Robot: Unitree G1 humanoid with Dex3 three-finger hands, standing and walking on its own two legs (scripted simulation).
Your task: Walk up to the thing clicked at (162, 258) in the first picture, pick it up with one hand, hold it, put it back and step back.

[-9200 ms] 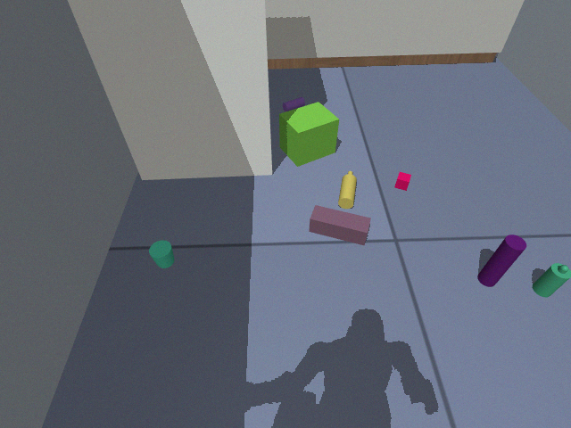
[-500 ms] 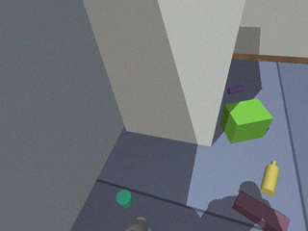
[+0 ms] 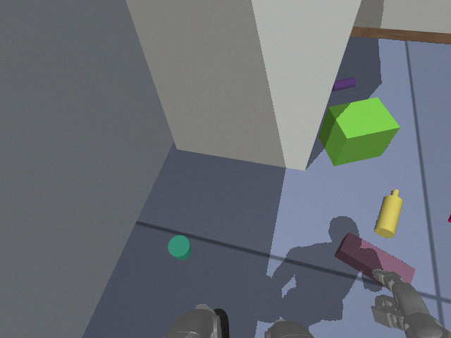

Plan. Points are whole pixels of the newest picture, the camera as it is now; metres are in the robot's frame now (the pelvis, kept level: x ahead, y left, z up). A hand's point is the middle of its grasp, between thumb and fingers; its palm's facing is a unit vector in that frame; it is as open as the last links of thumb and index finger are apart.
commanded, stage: walk up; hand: left
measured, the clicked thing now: (180, 249) +0.49 +0.24 -0.70
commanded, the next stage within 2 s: none
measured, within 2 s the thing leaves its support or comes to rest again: neither
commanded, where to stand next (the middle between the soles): +0.09 +0.01 m, yaw -1 degrees
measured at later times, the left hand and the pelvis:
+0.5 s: hand out of the picture +0.01 +0.30 -0.14, palm faces -0.01 -0.95 -0.30, open 7.4 cm; pelvis -0.02 +0.03 +0.03, yaw +2 degrees
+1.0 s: hand out of the picture +0.13 +0.27 -0.10, palm faces -0.02 -0.91 -0.42, open 7.4 cm; pelvis +0.04 +0.01 +0.01, yaw -1 degrees
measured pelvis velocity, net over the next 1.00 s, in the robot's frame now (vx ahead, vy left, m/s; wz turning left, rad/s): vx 0.04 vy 0.01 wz -0.01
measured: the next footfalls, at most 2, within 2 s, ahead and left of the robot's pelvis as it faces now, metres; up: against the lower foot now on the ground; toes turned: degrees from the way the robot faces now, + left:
right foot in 0.02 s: +0.03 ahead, -0.10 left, +0.00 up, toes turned -1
left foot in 0.36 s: -0.02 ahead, +0.14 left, +0.00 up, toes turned +5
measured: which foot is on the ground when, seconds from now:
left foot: down 0.00-0.06, up 0.08-0.34, down 0.36-0.78, up 0.80-1.00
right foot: up 0.00-0.00, down 0.02-0.36, up 0.38-0.72, down 0.74-1.00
